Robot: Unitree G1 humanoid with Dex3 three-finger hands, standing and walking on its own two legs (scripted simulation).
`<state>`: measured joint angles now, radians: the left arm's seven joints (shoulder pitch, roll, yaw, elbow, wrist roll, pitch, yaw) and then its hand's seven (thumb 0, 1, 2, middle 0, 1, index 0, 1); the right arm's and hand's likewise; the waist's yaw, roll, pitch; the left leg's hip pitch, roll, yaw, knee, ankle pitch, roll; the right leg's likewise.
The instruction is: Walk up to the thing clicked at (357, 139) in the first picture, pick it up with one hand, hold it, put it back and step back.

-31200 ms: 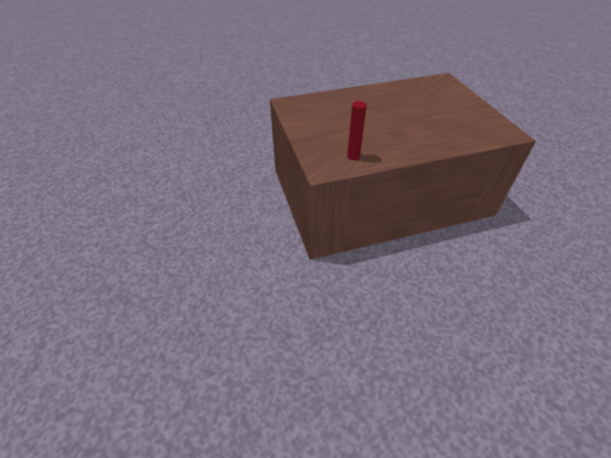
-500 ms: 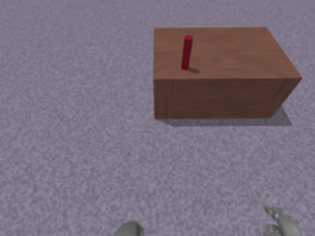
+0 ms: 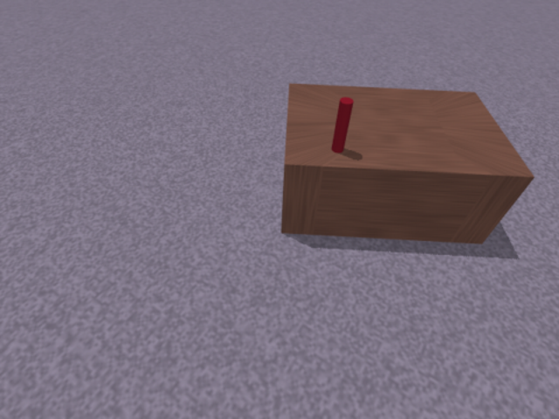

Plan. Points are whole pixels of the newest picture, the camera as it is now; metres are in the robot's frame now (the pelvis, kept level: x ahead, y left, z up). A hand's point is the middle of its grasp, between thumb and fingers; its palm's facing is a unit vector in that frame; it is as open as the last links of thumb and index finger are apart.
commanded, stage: step back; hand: right
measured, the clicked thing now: (341, 126) +1.14 -0.21 -0.24
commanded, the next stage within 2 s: stand in 0.60 s
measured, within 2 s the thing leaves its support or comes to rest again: neither
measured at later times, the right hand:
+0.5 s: hand out of the picture +0.12 -0.27 -0.17, palm faces -0.05 +0.93 -0.35, open 7.4 cm
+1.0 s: hand (440, 412) +0.18 -0.24 -0.13, palm faces -0.03 +0.94 -0.33, open 7.4 cm
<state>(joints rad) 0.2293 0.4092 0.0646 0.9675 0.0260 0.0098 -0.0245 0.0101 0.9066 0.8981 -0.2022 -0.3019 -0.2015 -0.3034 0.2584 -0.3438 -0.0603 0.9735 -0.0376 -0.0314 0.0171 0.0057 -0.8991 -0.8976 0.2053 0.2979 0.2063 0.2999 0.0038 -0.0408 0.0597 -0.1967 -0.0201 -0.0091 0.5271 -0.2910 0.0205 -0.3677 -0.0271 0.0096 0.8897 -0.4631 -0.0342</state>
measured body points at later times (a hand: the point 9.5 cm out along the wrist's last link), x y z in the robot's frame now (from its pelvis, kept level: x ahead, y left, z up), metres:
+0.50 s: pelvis +0.05 -0.01 -0.01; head +0.07 -0.01 +0.44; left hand +0.14 +0.30 -0.12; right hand +0.12 -0.32 -0.14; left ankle +0.05 +0.12 -0.73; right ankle +0.07 -0.14 -0.73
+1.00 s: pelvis +0.06 +0.00 +0.01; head +0.07 +0.01 +0.46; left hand +0.14 +0.30 -0.12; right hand +0.18 -0.29 -0.11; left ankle +0.05 +0.12 -0.73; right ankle +0.07 -0.14 -0.73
